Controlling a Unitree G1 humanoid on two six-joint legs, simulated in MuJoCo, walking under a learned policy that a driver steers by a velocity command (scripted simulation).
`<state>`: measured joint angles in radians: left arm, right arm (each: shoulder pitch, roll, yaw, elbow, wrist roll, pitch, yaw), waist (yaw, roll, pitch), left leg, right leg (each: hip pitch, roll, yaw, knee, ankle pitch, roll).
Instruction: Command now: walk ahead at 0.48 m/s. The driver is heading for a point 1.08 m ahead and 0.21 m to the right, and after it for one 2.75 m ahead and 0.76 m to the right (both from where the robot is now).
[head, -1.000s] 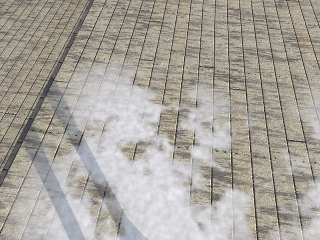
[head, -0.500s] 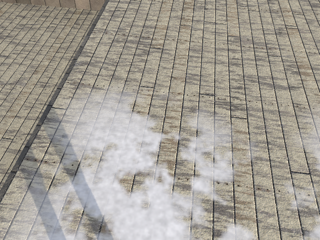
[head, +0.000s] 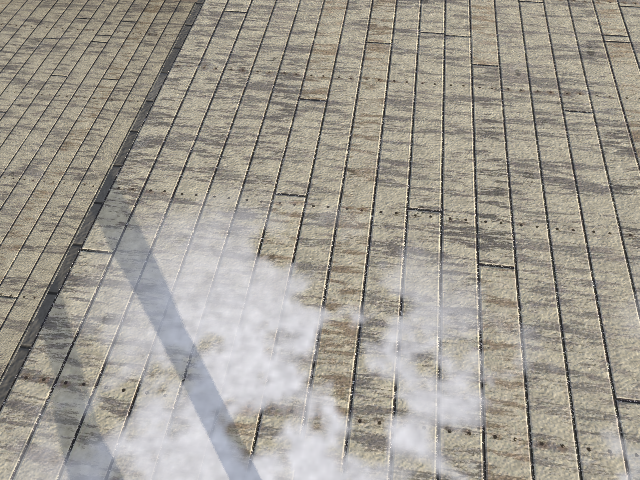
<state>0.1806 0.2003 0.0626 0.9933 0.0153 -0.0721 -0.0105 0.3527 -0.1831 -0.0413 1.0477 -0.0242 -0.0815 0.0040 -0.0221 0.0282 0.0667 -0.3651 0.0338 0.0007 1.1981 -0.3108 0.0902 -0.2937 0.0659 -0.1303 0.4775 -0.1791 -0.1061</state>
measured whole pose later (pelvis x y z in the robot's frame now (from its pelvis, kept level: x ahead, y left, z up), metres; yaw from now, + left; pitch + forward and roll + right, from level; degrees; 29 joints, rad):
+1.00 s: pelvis +0.54 -0.01 -0.02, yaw -14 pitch +0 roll +0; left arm 0.03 0.19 0.05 0.86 0.04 -0.04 -0.04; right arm 0.43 -0.18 -0.04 1.05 -0.02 -0.08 -0.03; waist -0.02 0.01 0.07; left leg 0.04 0.06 0.30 0.61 -0.44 0.01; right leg -0.45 0.05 -0.15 0.58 -0.14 -0.17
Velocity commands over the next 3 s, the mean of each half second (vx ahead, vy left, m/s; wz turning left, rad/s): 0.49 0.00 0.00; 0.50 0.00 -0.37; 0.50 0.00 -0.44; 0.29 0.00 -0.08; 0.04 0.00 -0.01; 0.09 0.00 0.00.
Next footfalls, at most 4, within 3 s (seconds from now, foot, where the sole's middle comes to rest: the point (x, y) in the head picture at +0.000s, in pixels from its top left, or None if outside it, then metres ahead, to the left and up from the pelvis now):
0.44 left None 0.40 0.11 -0.77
0.98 right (374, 390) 0.66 -0.09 -0.77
1.54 left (364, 257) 1.03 -0.09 -0.77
2.00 right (447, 253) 1.04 -0.31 -0.77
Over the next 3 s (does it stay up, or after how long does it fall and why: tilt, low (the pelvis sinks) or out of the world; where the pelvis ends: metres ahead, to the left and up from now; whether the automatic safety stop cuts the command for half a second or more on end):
stays up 1.02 -0.21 0.01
